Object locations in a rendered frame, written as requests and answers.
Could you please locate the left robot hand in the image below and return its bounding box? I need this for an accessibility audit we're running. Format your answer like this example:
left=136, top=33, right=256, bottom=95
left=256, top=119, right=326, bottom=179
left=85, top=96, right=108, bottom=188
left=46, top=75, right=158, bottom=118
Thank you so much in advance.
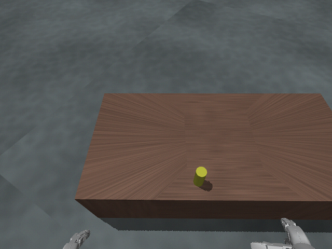
left=63, top=230, right=90, bottom=249

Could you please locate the can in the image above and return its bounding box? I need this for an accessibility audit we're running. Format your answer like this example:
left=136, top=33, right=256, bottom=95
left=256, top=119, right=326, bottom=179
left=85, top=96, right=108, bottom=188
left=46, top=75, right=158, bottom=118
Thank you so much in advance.
left=193, top=167, right=207, bottom=187

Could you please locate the right robot hand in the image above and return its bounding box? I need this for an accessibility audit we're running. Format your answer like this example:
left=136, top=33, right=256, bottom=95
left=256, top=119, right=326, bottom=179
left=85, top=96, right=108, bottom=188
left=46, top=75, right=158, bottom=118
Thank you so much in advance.
left=251, top=218, right=311, bottom=249

